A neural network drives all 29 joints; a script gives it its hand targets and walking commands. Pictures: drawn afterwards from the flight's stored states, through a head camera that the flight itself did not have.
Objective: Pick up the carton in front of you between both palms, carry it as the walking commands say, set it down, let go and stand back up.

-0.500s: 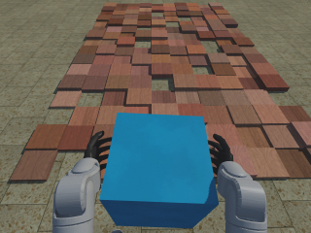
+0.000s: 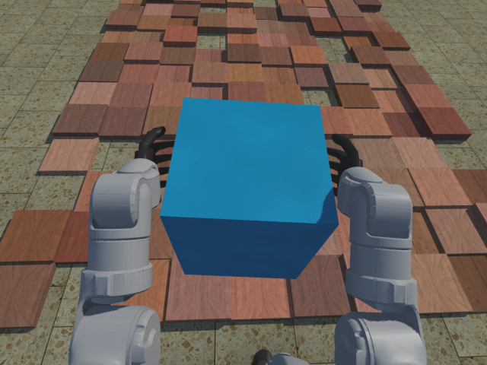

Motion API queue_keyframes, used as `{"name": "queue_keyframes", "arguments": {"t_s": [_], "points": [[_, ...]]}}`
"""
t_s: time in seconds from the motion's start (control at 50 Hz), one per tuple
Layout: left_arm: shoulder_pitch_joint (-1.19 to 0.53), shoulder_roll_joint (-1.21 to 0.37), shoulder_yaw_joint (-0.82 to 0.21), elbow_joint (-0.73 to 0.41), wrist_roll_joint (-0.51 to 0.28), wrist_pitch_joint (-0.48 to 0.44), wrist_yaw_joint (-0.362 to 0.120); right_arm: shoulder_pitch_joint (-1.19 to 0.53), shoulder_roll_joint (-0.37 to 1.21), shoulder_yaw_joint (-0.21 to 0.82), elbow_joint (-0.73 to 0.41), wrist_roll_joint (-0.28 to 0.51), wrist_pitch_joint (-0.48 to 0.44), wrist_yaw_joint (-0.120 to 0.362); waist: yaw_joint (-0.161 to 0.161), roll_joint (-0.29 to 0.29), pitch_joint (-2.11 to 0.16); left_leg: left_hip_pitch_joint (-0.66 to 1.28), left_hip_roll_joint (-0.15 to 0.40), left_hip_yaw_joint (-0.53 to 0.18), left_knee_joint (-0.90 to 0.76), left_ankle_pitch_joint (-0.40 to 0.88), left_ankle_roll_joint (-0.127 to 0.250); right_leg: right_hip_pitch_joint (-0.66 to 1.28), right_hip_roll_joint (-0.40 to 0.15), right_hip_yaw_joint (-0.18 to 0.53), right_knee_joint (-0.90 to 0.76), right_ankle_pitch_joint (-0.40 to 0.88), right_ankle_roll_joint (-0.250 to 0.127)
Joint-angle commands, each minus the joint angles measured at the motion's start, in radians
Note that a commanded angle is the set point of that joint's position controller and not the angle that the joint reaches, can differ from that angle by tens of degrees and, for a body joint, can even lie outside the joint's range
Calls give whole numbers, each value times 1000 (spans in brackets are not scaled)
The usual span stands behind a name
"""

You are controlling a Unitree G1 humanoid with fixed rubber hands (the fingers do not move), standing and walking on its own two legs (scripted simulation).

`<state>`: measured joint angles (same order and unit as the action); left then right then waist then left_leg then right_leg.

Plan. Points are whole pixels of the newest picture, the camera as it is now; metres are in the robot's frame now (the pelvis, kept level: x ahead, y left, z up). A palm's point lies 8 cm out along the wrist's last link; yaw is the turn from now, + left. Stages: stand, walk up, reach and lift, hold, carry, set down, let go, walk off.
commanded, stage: carry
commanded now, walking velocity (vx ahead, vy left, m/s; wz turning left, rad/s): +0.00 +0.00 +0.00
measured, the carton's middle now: (245, 197) +0.37 +0.00 +0.05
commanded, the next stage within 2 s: none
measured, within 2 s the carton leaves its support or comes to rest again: neither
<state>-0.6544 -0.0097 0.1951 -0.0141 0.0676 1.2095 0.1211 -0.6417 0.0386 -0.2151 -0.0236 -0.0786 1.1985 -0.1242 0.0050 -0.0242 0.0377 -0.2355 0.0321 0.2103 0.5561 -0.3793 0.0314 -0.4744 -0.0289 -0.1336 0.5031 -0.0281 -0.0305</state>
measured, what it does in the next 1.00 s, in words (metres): walks ahead: left foot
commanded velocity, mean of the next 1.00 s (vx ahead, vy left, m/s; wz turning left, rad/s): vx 0.00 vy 0.00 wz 0.00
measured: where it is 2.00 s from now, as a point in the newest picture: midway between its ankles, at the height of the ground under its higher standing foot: outside the picture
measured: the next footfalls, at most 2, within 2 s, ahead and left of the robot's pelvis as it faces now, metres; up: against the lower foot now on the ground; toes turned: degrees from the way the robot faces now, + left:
left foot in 0.66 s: +0.18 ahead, +0.13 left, +0.00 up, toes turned +7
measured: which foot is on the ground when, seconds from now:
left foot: down 0.00-0.52, up 0.54-0.64, down 0.66-1.00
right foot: down 0.00-1.00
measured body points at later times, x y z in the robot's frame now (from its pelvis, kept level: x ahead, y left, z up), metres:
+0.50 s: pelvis +0.12 +0.02 +0.02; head +0.20 +0.03 +0.46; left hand +0.50 +0.18 +0.11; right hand +0.50 -0.13 +0.12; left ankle -0.01 +0.10 -0.70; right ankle +0.10 -0.09 -0.72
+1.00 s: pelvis +0.15 +0.05 +0.00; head +0.17 +0.05 +0.45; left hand +0.52 +0.20 +0.12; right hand +0.51 -0.10 +0.11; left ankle +0.14 +0.13 -0.73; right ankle +0.10 -0.09 -0.73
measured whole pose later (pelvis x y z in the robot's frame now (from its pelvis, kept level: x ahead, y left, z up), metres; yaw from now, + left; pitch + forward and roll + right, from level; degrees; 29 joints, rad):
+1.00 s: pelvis +0.15 +0.05 +0.00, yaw +0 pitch +3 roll +0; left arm -0.70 0.00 0.19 0.16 0.05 1.21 0.13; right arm -0.64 0.03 -0.23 0.08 -0.08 1.21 -0.12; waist 0.01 -0.01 -0.02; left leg -0.33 -0.01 0.11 0.58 -0.31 0.06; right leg -0.26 -0.06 -0.08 0.57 -0.36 0.03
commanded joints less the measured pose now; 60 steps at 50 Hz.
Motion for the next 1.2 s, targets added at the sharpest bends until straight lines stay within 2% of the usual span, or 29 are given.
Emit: {"name": "queue_keyframes", "arguments": {"t_s": [0.0, 0.02, 0.04, 0.06, 0.12, 0.14, 0.2, 0.24, 0.32, 0.36, 0.44, 0.46, 0.48, 0.5, 0.52, 0.54, 0.56, 0.58, 0.6, 0.62, 0.64, 0.66, 0.68, 0.7, 0.72, 0.8, 0.96, 1.08, 1.18], "points": [[-687, -1011, -663, 1, -437, -18, -240, -665, 969, 682, 11, 417, -8, 242, 5, -56, -551, -26, 68, -70, 164, 162, -35, 579, -245, 216, 21, 907, -91], [-656, -1014, -645, 42, -428, -20, -242, -672, 984, 674, 20, 425, 0, 238, 16, -165, -611, -121, 31, -109, 164, -70, -47, 686, -305, 299, 45, 971, -180], [-645, -1031, -633, 49, -429, -23, -244, -690, 1007, 673, 22, 432, 4, 238, 17, -195, -620, -142, 25, -126, 147, -144, -49, 693, -305, 311, 11, 874, -196], [-663, -1057, -625, 41, -432, -24, -245, -726, 1034, 675, 17, 442, 4, 238, 8, -176, -622, -131, 25, -136, 85, -123, -47, 690, -287, 287, 5, 826, -179], [-741, -1099, -621, -37, -445, -29, -239, -795, 1099, 678, -18, 470, -5, 237, -7, -110, -630, 51, 42, -119, -98, 167, -47, 579, -202, 154, 58, 737, -95], [-780, -1099, -623, -79, -449, -26, -234, -812, 1110, 679, -38, 472, -10, 233, -7, -39, -635, 91, 64, -132, -24, 341, -45, 546, -185, 123, 79, 752, -82], [-761, -1072, -629, -123, -430, -16, -210, -767, 1097, 671, -68, 472, -3, 223, -13, 13, -681, 146, 77, -137, 42, 614, -36, 502, -145, 93, 129, 739, -85], [-705, -1064, -637, -121, -408, -10, -204, -708, 1086, 673, -69, 455, 2, 221, -11, 16, -688, 111, 65, -132, 50, 613, -38, 527, -138, 94, 132, 763, -100], [-695, -1062, -680, -128, -402, -13, -210, -703, 1076, 705, -94, 446, -4, 228, -3, -26, -638, 39, 24, -113, -75, 472, -53, 607, -136, 99, 125, 875, -116], [-686, -1062, -697, -128, -406, -17, -213, -699, 1066, 715, -102, 445, -7, 231, -2, 0, -625, 122, 26, -115, -111, 631, -54, 549, -102, 72, 129, 770, -104], [-676, -1071, -717, -125, -406, -25, -216, -685, 1040, 720, -101, 442, -10, 241, -14, 144, -578, 416, 87, -146, 58, 1309, -15, 252, 45, -65, -41, 153, -32], [-680, -1071, -721, -124, -405, -25, -218, -683, 1036, 724, -100, 441, -13, 243, -6, 143, -571, 385, 86, -140, 110, 1341, -14, 301, 59, -74, -113, 163, -23], [-680, -1067, -724, -117, -407, -24, -220, -685, 1029, 726, -102, 439, -15, 244, 12, 96, -573, 243, 69, -125, 188, 1205, -28, 459, 41, -51, -139, 347, -27], [-659, -1062, -726, -99, -411, -23, -223, -682, 1019, 727, -102, 435, -16, 243, 38, -13, -584, -36, 31, -103, 282, 822, -58, 724, -36, 26, -86, 740, -65], [-630, -1071, -729, -76, -417, -23, -225, -666, 1021, 723, -95, 424, -13, 242, 71, -191, -567, -439, -39, -119, 334, -52, -73, 1030, -200, 214, 29, 1200, -175], [-609, -1076, -725, -59, -418, -24, -225, -625, 1025, 709, -61, 410, -9, 243, 74, -178, -561, -533, -17, -218, 248, -250, -62, 1067, -271, 267, 56, 1222, -220], [-613, -1078, -725, -54, -418, -25, -226, -612, 1015, 699, -52, 404, -9, 244, 66, -120, -560, -467, 4, -240, 76, -214, -48, 999, -275, 265, 56, 1101, -205], [-625, -1078, -725, -62, -422, -27, -229, -612, 1008, 690, -48, 400, -9, 246, 43, -74, -562, -280, -8, -202, -114, -43, -37, 844, -232, 198, 54, 931, -157], [-651, -1081, -732, -71, -433, -26, -233, -611, 1011, 678, -32, 390, -8, 248, 19, -62, -569, -32, -30, -137, -252, 258, -35, 635, -172, 106, 70, 725, -105], [-665, -1086, -733, -73, -444, -27, -237, -605, 1012, 659, -14, 387, -8, 252, 0, -55, -565, 186, -12, -125, -261, 493, -34, 404, -125, 67, 56, 391, -57], [-663, -1089, -730, -48, -448, -27, -243, -610, 1003, 636, 14, 379, -6, 255, -7, 71, -550, 352, 140, -246, -187, 933, 6, 204, -86, 38, 87, -69, 3], [-705, -1099, -726, -23, -458, -22, -250, -613, 996, 633, 61, 364, -11, 255, -14, 180, -545, 357, 264, -341, -81, 1283, 87, 175, -27, 50, 78, -361, 37], [-723, -1111, -720, 10, -457, -21, -256, -607, 984, 625, 76, 352, -14, 255, -10, 219, -545, 389, 279, -339, -52, 1325, 118, 153, -30, 63, 102, -420, 32], [-728, -1125, -711, 30, -461, -23, -262, -620, 982, 621, 79, 351, -21, 256, -11, 227, -558, 383, 270, -331, -43, 1171, 131, 152, -43, 77, 82, -390, 31], [-750, -1138, -714, 27, -472, -28, -266, -637, 1004, 620, 71, 362, -28, 257, -10, 198, -548, 334, 233, -314, -51, 1049, 118, 182, -45, 75, 67, -336, 39], [-771, -1169, -691, 35, -498, -39, -260, -727, 1034, 641, 4, 406, -36, 247, -4, 109, -559, 276, 162, -235, 0, 1074, 72, 276, -57, 63, 64, -91, 49], [-671, -1117, -609, 81, -437, -17, -242, -722, 1049, 654, 14, 436, -6, 240, -7, 40, -578, 197, 133, -219, 24, 860, 54, 349, -92, 85, 83, 79, 31], [-712, -1093, -589, 76, -413, -19, -236, -774, 1086, 657, 51, 466, -8, 257, -5, 7, -521, 106, 111, -203, -8, 559, 35, 365, -124, 112, 53, 115, 11], [-720, -1083, -577, 86, -409, -16, -233, -763, 1089, 633, 93, 463, -8, 258, -4, 7, -486, 87, 111, -200, -31, 453, 25, 344, -128, 125, 24, 72, 3]]}}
